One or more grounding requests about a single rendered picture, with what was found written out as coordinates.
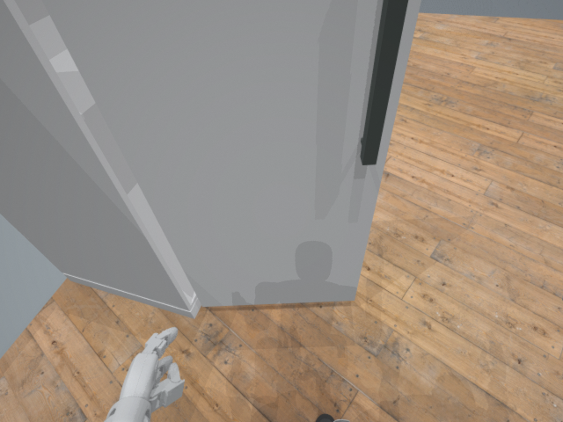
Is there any robot left hand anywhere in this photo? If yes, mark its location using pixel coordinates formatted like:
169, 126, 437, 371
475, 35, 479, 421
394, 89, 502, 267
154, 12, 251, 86
119, 327, 185, 413

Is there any left robot forearm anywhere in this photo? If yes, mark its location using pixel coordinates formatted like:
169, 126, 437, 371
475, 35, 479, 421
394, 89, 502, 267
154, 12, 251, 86
104, 397, 151, 422

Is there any handle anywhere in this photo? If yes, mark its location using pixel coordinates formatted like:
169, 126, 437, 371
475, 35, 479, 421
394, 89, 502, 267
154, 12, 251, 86
360, 0, 408, 165

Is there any fridge door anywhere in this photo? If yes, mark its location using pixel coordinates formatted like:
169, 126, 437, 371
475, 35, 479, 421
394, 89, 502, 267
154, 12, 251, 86
42, 0, 421, 307

